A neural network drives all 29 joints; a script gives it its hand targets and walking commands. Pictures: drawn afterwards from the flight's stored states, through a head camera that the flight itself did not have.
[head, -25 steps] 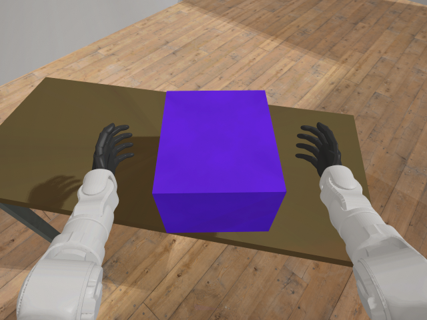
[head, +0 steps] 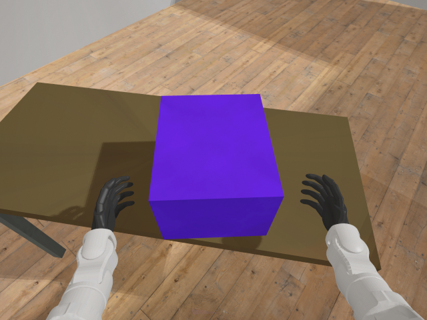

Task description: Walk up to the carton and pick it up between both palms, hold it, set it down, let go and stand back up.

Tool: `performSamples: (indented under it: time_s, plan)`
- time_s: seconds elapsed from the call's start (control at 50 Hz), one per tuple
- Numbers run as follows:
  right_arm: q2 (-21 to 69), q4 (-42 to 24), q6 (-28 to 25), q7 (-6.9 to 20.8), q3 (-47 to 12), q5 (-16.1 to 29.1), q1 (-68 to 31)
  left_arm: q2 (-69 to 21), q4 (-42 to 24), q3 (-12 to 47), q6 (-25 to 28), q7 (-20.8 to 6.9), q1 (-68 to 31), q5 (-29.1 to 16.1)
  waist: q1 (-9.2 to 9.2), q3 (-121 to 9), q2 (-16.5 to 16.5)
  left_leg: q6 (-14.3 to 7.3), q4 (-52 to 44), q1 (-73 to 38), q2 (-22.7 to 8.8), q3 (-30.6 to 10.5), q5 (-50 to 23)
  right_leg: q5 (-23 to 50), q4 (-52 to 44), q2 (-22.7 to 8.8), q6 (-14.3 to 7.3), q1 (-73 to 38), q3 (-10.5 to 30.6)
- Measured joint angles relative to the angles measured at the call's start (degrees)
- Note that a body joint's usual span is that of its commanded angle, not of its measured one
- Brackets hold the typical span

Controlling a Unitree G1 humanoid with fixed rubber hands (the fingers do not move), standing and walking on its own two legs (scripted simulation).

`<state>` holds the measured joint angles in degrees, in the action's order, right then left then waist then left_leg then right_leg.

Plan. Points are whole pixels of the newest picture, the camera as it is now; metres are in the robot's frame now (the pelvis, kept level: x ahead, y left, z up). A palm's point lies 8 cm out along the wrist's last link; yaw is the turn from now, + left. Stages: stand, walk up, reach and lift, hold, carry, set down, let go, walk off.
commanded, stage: set down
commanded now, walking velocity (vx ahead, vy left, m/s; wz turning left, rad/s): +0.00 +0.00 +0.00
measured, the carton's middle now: (213, 164) +0.50 +0.04 -0.06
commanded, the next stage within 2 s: let go in 1.36 s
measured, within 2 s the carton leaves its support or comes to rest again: neither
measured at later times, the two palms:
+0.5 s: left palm (103, 262) +0.25 +0.23 -0.03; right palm (342, 263) +0.26 -0.21 -0.03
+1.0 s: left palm (106, 285) +0.21 +0.22 -0.05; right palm (353, 302) +0.20 -0.22 -0.05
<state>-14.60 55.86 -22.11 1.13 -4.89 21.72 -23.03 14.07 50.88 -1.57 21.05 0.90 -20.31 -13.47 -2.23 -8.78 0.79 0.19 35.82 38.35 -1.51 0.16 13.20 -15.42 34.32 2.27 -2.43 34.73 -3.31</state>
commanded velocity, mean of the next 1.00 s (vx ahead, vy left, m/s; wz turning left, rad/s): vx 0.00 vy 0.00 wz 0.00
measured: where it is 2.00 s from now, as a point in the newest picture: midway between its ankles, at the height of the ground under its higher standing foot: outside the picture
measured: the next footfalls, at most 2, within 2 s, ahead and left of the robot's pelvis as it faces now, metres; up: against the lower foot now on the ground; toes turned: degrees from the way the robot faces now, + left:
none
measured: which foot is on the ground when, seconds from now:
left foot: down 0.00-1.00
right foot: down 0.00-1.00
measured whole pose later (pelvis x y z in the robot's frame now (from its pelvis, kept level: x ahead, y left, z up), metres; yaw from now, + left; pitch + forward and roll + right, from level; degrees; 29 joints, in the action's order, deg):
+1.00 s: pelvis +0.01 -0.01 +0.01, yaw -1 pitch -1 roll +1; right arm -9.3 49.6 -26.1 2.0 -4.2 10.3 2.8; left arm 12.8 41.2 -0.7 16.6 2.3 3.6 -8.7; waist -0.9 2.0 2.9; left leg 1.0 31.6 15.6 -0.5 1.4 14.9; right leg -18.9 34.5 1.8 -3.2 14.6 -0.9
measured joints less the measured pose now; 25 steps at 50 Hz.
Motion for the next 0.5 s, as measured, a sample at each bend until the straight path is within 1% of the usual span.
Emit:
performSamples:
  time_s: [0.08, 0.16, 0.3, 0.36, 0.44, 0.5]
  plan:
    - [0.2, -1.4, -1.9, 0.4, -1.0, 0.4, 3.4, -0.2, -2.7, -0.8, 1.2, -0.1, 3.5, 1.0, -0.01, 1.4, 0.1, 0.0, 0.7, -1.4, 0.0, 0.1, 0.8, -0.8, 1.0, 0.0, -0.1, -1.3, 0.2]
    - [0.5, -3.5, -4.0, 0.4, -1.2, 0.1, 6.7, 0.0, -4.8, -0.9, 2.1, -0.1, 6.7, 0.9, -0.2, 2.4, 0.1, 0.1, 0.8, -3.1, 0.2, 0.2, 1.1, -1.3, 1.4, -0.1, 0.0, -2.8, 0.4]
    - [1.6, -2.4, -6.1, 1.5, -0.6, -1.7, 9.5, 0.5, -4.1, 1.0, 4.1, 0.1, 9.9, -0.5, -0.07, 3.5, -0.2, 0.1, 1.9, -5.3, 0.4, 0.0, 2.1, -2.6, 2.9, -0.3, -0.1, -4.9, 0.4]
    - [2.0, -1.9, -7.2, 1.3, -0.8, -2.1, 10.6, 0.1, -4.1, 1.5, 4.8, -0.1, 11.2, -0.6, 0.26, 4.1, -0.1, 0.2, 2.5, -6.1, 0.5, -0.2, 2.5, -3.1, 3.6, -0.3, -0.2, -5.7, 0.3]
    - [2.6, -1.4, -9.2, 1.1, -1.3, -2.3, 12.4, -0.6, -5.0, 0.7, 5.5, -0.5, 13.4, 1.0, 0.9, 5.4, 0.6, 0.4, 2.7, -8.0, 0.6, -0.3, 2.8, -3.7, 4.0, -0.4, -0.4, -7.4, 0.2]
    - [3.0, -1.3, -11.1, 1.0, -1.8, -2.4, 14.8, -1.3, -6.0, -0.3, 5.7, -0.7, 15.6, 2.9, 0.77, 6.6, 1.3, 0.5, 2.0, -10.0, 0.6, -0.1, 2.8, -3.7, 3.7, -0.3, -0.5, -9.2, 0.5]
